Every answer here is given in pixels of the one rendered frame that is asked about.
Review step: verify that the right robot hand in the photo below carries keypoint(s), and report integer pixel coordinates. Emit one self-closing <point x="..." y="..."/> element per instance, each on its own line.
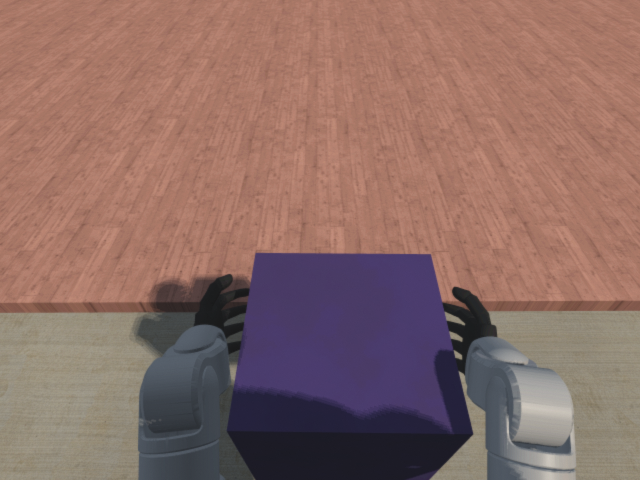
<point x="477" y="323"/>

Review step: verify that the right robot forearm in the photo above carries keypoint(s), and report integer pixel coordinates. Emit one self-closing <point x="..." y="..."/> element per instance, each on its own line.
<point x="529" y="414"/>

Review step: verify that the left robot forearm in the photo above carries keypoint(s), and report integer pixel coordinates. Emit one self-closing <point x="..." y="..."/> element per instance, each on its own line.
<point x="179" y="409"/>

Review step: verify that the carton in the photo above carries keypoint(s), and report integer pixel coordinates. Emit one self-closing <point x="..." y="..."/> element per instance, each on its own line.
<point x="346" y="370"/>

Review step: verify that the left robot hand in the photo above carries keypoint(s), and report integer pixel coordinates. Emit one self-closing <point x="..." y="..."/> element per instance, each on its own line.
<point x="211" y="304"/>

